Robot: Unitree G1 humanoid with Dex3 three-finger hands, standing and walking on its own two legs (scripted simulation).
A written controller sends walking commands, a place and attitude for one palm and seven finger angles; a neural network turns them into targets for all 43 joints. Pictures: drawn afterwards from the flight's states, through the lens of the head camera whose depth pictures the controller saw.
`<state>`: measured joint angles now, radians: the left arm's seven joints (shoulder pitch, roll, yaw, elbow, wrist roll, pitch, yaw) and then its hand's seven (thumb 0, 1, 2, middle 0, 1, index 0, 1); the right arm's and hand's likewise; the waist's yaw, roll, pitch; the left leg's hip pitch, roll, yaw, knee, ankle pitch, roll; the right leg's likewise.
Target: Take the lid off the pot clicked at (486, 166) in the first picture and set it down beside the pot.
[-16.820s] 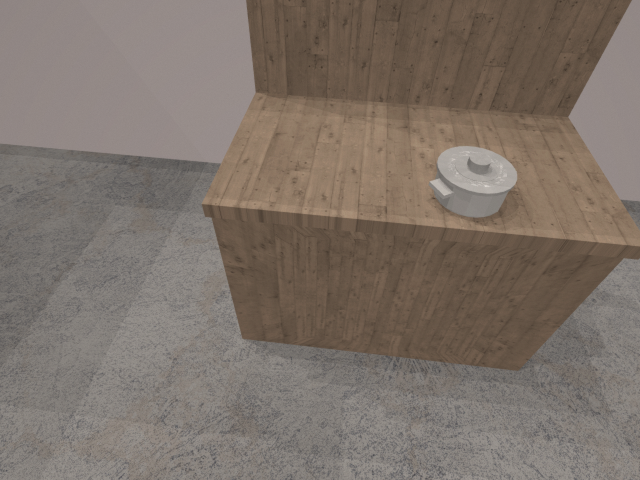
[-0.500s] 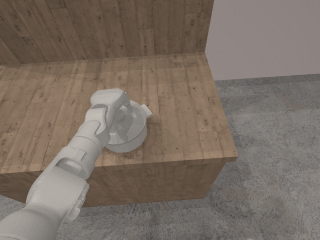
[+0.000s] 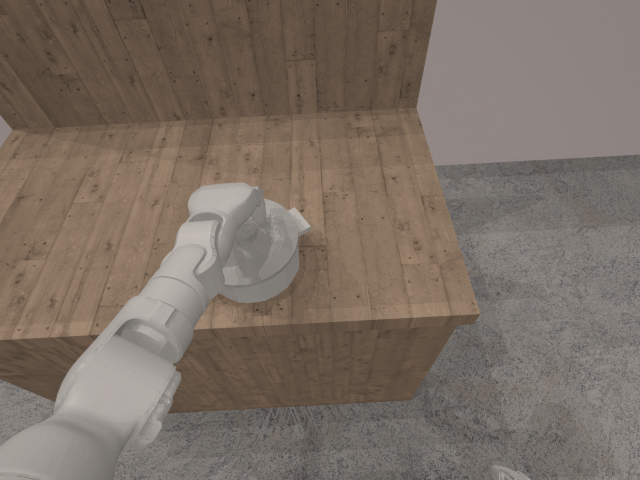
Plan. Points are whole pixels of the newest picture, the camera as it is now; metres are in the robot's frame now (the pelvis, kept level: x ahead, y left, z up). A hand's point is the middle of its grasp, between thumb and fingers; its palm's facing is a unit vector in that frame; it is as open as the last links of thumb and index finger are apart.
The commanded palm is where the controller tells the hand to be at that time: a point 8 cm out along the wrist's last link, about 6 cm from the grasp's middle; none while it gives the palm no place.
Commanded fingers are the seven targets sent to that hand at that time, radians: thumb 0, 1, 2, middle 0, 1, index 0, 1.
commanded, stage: close the fingers and squeeze the knob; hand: left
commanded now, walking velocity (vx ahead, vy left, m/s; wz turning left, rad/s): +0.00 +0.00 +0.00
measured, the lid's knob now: (241, 231) +0.47 +0.13 +0.00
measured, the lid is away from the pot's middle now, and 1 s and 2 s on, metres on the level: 0.00 0.01 0.01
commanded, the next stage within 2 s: lift the lid straight up in 1.24 s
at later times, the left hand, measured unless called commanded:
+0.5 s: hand (234, 233) +0.44 +0.13 +0.03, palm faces -0.36 -0.07 -0.93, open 7.5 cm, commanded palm +0.43 +0.13 +0.08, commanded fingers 0.00 0.46 0.69 -0.79 -1.04 -0.79 -1.04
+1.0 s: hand (232, 235) +0.44 +0.13 +0.03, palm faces -0.36 -0.07 -0.93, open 7.3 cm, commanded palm +0.43 +0.13 +0.08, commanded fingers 0.00 0.58 0.76 -0.81 -1.02 -0.82 -1.03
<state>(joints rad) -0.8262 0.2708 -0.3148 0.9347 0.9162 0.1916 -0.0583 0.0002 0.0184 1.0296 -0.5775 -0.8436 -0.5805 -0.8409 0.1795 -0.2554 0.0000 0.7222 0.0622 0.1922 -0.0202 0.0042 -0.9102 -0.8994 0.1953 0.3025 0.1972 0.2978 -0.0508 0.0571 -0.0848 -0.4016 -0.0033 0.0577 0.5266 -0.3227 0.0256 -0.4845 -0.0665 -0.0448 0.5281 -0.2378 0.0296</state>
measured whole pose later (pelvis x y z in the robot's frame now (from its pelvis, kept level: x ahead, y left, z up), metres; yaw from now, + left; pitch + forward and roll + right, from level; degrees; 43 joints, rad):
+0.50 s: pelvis +0.00 +0.00 +0.00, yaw +0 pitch +12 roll +0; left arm -0.84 0.28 -0.29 0.95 0.92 0.19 -0.06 -0.01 0.22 0.80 -0.65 -0.99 -0.67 -0.99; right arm 0.20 -0.26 0.00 0.73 0.06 0.19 -0.02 0.00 -0.91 -0.90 0.20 0.30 0.20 0.30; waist -0.07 0.05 -0.08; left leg -0.40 0.00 0.06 0.52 -0.32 0.02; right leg -0.49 -0.06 -0.04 0.52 -0.23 0.03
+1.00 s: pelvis +0.00 +0.00 +0.00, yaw +0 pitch +11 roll +0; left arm -0.83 0.27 -0.29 0.95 0.92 0.19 -0.05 -0.02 0.29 0.62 -0.68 -0.96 -0.70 -0.96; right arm 0.18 -0.25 0.01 0.72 0.06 0.19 -0.02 0.00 -0.91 -0.90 0.20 0.30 0.20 0.30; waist -0.06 0.05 -0.09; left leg -0.40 0.00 0.06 0.52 -0.32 0.03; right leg -0.48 -0.06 -0.04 0.52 -0.23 0.03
